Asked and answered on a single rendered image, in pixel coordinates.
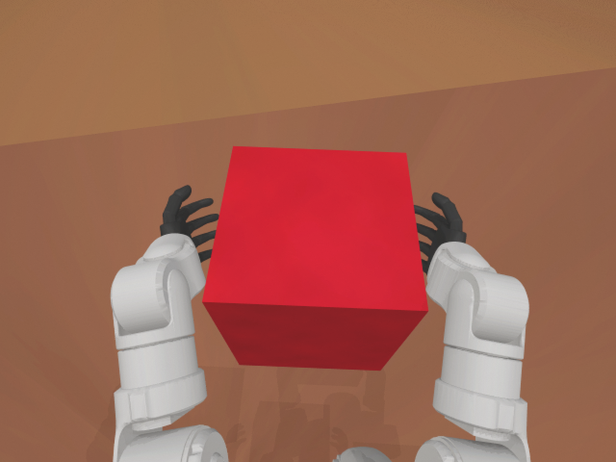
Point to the left robot upper arm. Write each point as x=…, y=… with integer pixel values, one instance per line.
x=197, y=443

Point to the right robot upper arm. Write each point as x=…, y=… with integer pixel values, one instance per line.
x=448, y=449

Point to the right robot hand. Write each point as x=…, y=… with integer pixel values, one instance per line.
x=449, y=228

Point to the right robot forearm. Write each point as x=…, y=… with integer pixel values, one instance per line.
x=479, y=388

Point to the left robot hand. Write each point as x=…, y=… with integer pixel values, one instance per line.
x=175, y=218

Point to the carton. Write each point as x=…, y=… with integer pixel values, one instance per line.
x=316, y=261

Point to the left robot forearm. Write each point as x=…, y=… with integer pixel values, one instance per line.
x=153, y=319

